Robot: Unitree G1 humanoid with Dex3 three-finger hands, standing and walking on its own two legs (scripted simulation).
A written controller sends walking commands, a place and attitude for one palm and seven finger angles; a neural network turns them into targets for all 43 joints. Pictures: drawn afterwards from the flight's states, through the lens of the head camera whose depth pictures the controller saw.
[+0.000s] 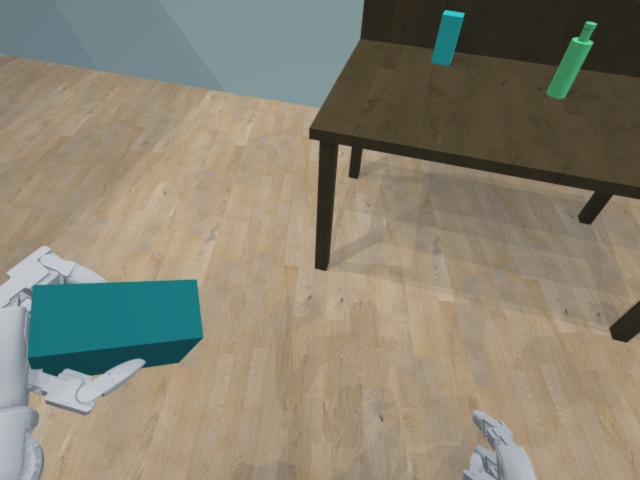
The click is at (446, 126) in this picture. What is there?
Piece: table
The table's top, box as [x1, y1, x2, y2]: [309, 39, 639, 198]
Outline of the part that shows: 309,128 309,138 639,198 639,77 580,69 566,96 562,99 556,99 550,97 545,92 558,66 454,52 450,65 445,66 430,62 433,49 360,39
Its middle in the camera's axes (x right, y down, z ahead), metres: +0.66 -0.43 +1.28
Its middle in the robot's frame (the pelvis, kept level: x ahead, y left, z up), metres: +1.27 -0.60 -0.13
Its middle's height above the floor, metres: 0.64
